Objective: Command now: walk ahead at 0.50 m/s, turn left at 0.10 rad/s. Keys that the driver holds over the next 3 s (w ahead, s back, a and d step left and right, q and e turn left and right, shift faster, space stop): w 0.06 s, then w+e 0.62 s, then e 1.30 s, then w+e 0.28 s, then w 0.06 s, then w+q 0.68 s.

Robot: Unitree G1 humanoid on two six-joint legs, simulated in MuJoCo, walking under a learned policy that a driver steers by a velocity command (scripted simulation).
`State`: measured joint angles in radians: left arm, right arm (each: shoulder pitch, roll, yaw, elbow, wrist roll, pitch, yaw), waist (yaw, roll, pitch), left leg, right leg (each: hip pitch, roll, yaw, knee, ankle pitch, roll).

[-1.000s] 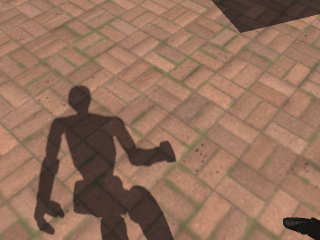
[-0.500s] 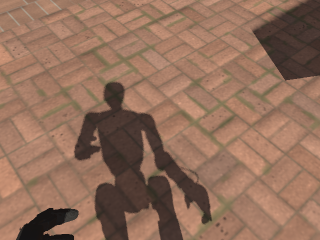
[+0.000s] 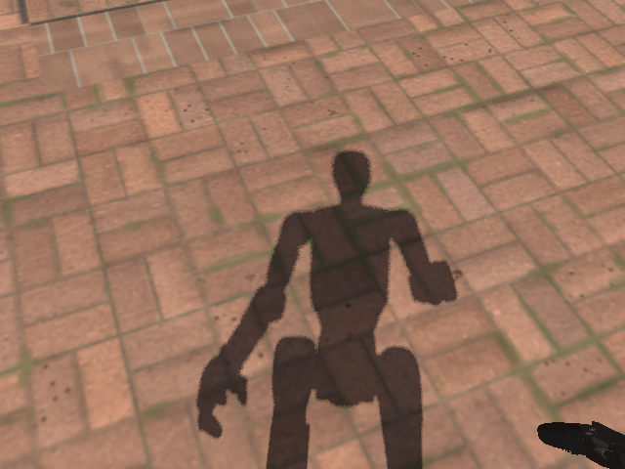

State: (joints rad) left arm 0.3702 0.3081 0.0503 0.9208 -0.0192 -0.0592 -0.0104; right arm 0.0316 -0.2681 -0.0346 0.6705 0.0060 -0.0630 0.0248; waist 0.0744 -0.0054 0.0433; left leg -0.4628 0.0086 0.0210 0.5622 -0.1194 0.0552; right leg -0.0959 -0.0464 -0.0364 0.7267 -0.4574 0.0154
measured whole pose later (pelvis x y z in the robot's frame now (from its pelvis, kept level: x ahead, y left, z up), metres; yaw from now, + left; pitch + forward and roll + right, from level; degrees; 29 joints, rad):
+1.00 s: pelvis +0.54 -0.07 +0.00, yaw -30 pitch +2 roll +0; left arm 0.29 0.32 0.08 0.70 -0.02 0.01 0.03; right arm 0.05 -0.27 -0.04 0.71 -0.03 -0.08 0.00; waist 0.06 -0.02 0.04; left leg -0.48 -0.03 -0.03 0.52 -0.09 0.02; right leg -0.31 0.12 0.18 0.97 -0.60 0.01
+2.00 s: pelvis +0.60 -0.11 +0.02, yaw -65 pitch +1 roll +0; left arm 0.21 0.37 0.10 0.61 -0.02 0.06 0.02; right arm 0.13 -0.27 -0.07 0.75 -0.01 0.00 -0.02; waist 0.00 -0.05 0.05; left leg -0.23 0.01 0.02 0.45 -0.24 0.01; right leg -0.52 0.06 0.10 1.13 -0.44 0.07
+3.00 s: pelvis +0.67 -0.52 +0.02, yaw -61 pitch +2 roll +1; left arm 0.17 0.30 0.02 0.61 0.02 -0.10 0.01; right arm 0.29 -0.30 -0.06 0.73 0.01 -0.05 0.01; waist -0.04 -0.02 0.04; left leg -0.22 -0.15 -0.08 0.35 -0.16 0.11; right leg -0.64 -0.10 0.10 0.99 -0.27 0.06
